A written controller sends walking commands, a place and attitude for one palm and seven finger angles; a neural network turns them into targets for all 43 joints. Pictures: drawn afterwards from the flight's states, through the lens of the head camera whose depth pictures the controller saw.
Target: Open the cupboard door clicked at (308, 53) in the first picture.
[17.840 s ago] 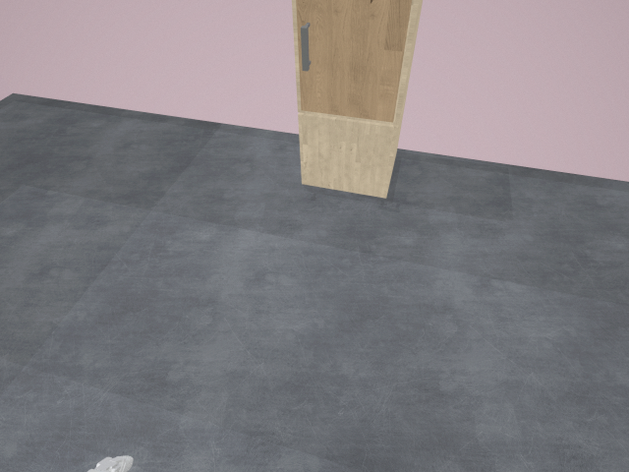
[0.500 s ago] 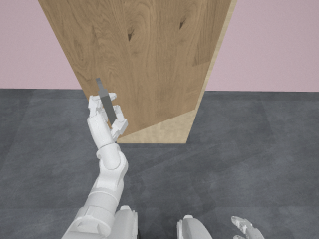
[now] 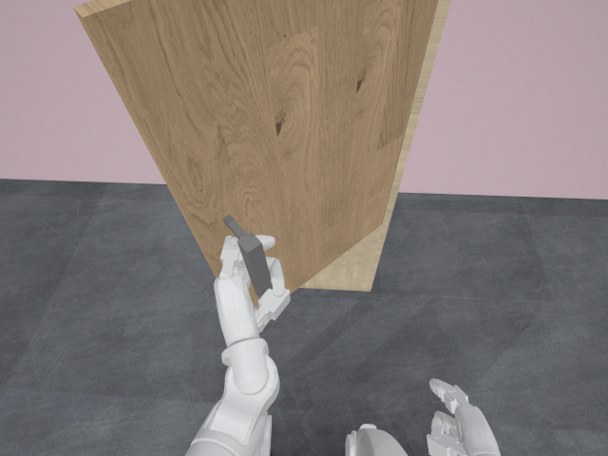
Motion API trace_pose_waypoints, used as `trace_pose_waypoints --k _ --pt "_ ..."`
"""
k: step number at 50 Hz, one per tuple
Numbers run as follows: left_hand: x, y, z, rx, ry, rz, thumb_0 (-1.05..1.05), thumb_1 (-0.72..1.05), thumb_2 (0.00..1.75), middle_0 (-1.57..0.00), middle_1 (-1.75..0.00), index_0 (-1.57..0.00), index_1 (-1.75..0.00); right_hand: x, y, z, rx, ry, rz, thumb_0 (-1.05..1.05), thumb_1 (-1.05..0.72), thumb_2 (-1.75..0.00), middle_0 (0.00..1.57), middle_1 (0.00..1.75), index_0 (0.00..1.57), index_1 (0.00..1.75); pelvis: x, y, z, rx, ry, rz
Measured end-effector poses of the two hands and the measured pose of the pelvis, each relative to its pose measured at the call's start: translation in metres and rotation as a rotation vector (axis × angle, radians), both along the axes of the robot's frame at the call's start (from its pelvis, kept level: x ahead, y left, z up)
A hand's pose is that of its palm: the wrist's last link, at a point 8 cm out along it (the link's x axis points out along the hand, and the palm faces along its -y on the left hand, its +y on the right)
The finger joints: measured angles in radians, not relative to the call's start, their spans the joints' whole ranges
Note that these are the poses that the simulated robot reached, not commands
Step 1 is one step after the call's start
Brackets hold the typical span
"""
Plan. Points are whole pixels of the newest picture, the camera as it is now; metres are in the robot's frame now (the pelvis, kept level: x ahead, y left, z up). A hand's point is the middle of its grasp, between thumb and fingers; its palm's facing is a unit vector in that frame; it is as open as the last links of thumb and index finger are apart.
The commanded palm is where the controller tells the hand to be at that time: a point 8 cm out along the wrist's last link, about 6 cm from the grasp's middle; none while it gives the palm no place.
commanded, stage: open thumb and fingers to let go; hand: left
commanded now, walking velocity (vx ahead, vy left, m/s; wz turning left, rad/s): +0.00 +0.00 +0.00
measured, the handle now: (249, 260) +0.37 +0.09 +0.03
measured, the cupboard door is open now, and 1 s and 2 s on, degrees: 43 44 45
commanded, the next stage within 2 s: slide the hand sideways off the handle in 0.76 s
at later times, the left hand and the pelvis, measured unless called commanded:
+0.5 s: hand (273, 287) +0.33 +0.05 +0.02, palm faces +0.31 -0.95 -0.02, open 13.1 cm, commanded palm +0.29 +0.10 +0.02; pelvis +0.00 +0.00 +0.00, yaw +0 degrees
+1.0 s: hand (270, 308) +0.30 +0.06 +0.02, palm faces -0.08 -0.99 -0.07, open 15.7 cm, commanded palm +0.28 +0.09 +0.02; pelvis -0.01 +0.02 -0.01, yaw +0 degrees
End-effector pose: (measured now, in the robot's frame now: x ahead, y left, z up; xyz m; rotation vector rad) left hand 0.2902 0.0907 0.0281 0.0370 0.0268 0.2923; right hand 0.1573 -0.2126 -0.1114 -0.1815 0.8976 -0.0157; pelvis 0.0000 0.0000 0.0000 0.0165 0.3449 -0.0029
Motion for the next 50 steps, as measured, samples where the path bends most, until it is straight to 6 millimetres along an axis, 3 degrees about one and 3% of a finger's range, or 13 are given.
trace_pose_waypoints --k 9,21,27,36,44,50 --pt "0.006 0.005 -0.004 -0.011 0.004 0.046 0.01 0.5 0.72 -0.36 -1.31 -0.38 -1.32 -0.003 -0.013 -0.008 -0.012 0.021 -0.008 0.0 -0.9 -0.9 0.2 0.3 0.2 0.3 -0.001 -0.007 -0.004 0.014 0.013 0.003" --pt "0.004 0.007 -0.006 -0.017 -0.004 0.036 0.01 -0.18 0.44 -0.32 -1.23 -0.33 -1.24 -0.022 -0.021 -0.014 -0.035 0.079 -0.036 0.01 -0.9 -0.9 0.2 0.3 0.2 0.3 0.0 -0.004 -0.004 0.01 0.021 0.002" --pt "0.004 0.008 -0.006 -0.015 -0.004 0.024 0.0 -0.39 0.35 -0.29 -1.12 -0.3 -1.12 -0.023 -0.014 -0.013 -0.032 0.079 -0.041 0.01 -0.9 -0.9 0.2 0.3 0.2 0.3 -0.001 0.001 -0.004 0.005 0.019 -0.002" --pt "0.008 0.007 -0.006 -0.018 0.002 -0.008 -0.01 -0.49 0.31 -0.25 -0.77 -0.26 -0.78 -0.017 0.0 -0.008 -0.023 0.051 -0.03 0.01 -0.9 -0.9 0.2 0.3 0.2 0.3 -0.002 0.008 -0.003 -0.005 0.017 -0.007" --pt "0.007 0.011 -0.005 -0.023 0.007 -0.026 -0.01 -0.5 0.3 -0.35 -0.58 -0.35 -0.63 -0.011 0.009 -0.003 -0.022 0.025 -0.019 0.01 -0.9 -0.9 0.2 0.3 0.2 0.3 -0.003 0.015 -0.003 -0.015 0.01 -0.009" --pt "-0.003 0.021 -0.008 0.035 -0.037 -0.376 -0.01 -0.5 0.3 -0.28 -0.45 -0.22 -0.48 -0.015 0.007 -0.004 -0.02 0.027 -0.04 0.0 -0.9 -0.9 0.2 0.3 0.2 0.3 -0.006 0.021 -0.009 -0.019 0.011 0.0"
